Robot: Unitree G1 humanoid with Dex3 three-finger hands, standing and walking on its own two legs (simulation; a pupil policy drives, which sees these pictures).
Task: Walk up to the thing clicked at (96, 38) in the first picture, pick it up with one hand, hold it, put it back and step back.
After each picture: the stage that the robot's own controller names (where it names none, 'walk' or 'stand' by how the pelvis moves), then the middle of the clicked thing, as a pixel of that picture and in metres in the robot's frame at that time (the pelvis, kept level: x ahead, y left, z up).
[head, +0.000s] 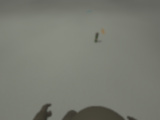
stand; (96, 37) +1.75 -0.13 -0.66
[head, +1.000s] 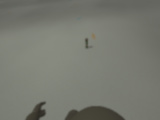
walk; (86, 43) +1.61 +0.17 -0.62
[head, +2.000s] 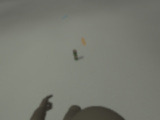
walk; (75, 55) +1.04 +0.33 -0.64
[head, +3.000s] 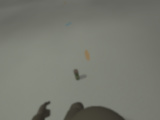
walk; (76, 74) +0.66 +0.27 -0.64
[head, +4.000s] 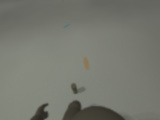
walk; (74, 89) +0.42 +0.23 -0.64
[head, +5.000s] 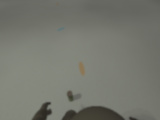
stand; (70, 96) +0.35 +0.21 -0.65
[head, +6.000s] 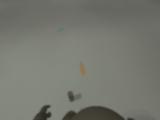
stand; (71, 96) +0.35 +0.21 -0.66
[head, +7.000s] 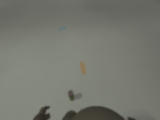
stand; (71, 95) +0.35 +0.20 -0.66
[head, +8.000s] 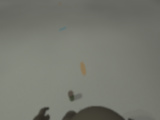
stand; (71, 96) +0.35 +0.20 -0.66
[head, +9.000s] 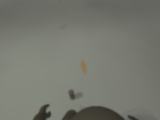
go down; (71, 95) +0.35 +0.20 -0.66
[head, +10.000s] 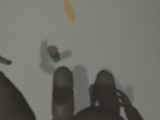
go down; (54, 55) +0.42 +0.27 -0.24
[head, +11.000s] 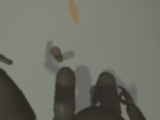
close in; (57, 55) +0.41 +0.27 -0.26
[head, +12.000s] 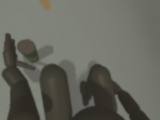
close in; (30, 53) +0.38 +0.31 -0.15
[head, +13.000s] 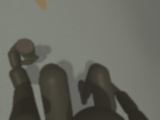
lift; (28, 53) +0.38 +0.31 -0.15
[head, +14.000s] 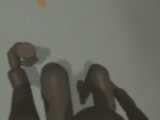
lift; (28, 55) +0.36 +0.31 -0.15
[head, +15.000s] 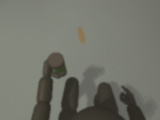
lift; (59, 67) +0.32 +0.21 +0.01
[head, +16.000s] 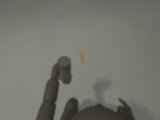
hold; (65, 72) +0.31 +0.17 +0.01
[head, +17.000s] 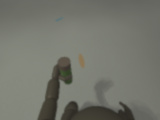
hold; (66, 72) +0.32 +0.17 +0.01
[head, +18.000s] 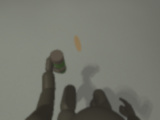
crouch; (59, 63) +0.37 +0.20 -0.04
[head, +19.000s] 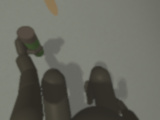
lower; (34, 45) +0.46 +0.30 -0.11
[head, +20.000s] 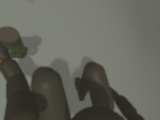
lower; (15, 46) +0.43 +0.33 -0.16
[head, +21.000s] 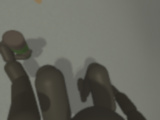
lower; (21, 48) +0.40 +0.33 -0.16
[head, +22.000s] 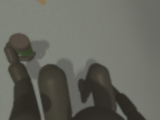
lower; (25, 50) +0.39 +0.33 -0.16
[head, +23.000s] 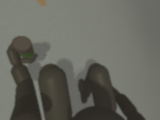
rest; (27, 52) +0.38 +0.32 -0.16
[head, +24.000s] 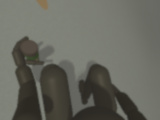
open; (32, 54) +0.38 +0.30 -0.16
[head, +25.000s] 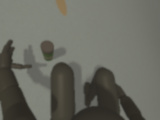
stand; (48, 52) +0.39 +0.29 -0.19
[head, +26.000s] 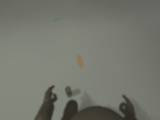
stand; (68, 92) +0.34 +0.20 -0.56
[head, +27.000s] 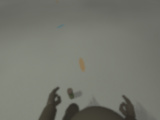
stand; (70, 93) +0.37 +0.21 -0.60
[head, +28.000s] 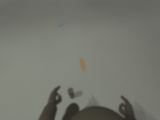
stand; (71, 93) +0.36 +0.20 -0.60
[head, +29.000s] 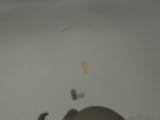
walk; (73, 95) +0.38 +0.19 -0.65
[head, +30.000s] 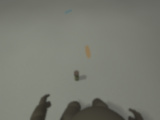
walk; (76, 76) +0.52 +0.15 -0.64
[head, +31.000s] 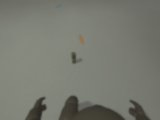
walk; (73, 58) +0.81 +0.25 -0.63
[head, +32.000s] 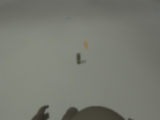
stand; (78, 58) +1.01 +0.20 -0.64
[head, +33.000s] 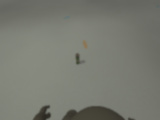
stand; (77, 59) +0.99 +0.22 -0.66
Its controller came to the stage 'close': yes
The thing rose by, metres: 0.67
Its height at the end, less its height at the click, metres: +0.00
